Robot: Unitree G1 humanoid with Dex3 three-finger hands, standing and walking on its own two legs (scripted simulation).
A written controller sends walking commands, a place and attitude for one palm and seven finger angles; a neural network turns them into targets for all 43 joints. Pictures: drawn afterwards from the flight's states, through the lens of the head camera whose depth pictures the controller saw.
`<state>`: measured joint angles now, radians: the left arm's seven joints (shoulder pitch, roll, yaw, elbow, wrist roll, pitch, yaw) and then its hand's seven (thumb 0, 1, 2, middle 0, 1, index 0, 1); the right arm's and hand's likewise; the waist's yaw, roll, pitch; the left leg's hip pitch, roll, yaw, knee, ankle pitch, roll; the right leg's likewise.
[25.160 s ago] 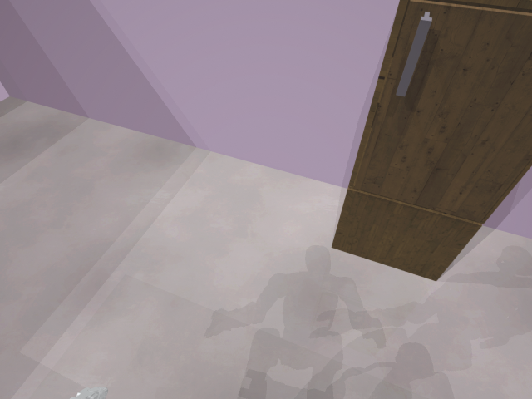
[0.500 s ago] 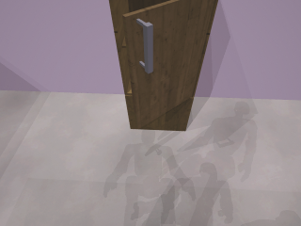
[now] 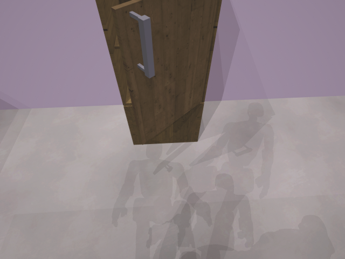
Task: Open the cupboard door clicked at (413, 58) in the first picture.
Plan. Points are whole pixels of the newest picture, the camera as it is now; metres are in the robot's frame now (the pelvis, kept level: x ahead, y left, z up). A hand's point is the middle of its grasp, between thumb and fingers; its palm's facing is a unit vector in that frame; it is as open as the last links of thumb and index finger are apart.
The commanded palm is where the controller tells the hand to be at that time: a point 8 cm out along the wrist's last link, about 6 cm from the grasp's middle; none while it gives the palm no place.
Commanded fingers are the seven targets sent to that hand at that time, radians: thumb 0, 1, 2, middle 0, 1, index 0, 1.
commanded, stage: walk to a spot facing it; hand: left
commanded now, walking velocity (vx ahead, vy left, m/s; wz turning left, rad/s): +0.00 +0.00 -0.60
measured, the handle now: (142, 46) +0.62 +0.13 +0.15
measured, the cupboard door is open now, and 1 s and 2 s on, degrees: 40 40 40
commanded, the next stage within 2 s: none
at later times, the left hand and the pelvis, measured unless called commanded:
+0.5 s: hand out of the picture +0.06 +0.17 -0.16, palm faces -0.15 -0.95 -0.27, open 7.4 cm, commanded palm none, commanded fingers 0.00 0.90 0.90 -0.20 -0.30 -0.20 -0.30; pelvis -0.01 -0.02 +0.01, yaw -14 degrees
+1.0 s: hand (138, 231) +0.21 +0.12 -0.16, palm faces -0.49 -0.82 -0.31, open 7.4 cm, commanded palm none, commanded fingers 0.00 0.90 0.90 -0.20 -0.30 -0.20 -0.30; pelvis +0.00 -0.03 -0.02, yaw -32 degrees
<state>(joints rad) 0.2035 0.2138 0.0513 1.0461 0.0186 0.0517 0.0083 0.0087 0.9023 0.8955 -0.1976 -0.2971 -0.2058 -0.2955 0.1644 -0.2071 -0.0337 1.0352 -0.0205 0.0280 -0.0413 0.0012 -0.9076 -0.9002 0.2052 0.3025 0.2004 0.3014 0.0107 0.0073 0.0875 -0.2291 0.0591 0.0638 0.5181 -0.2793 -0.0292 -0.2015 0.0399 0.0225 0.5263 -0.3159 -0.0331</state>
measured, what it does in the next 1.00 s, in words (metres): steps on the spot, turning right: left foot, then right foot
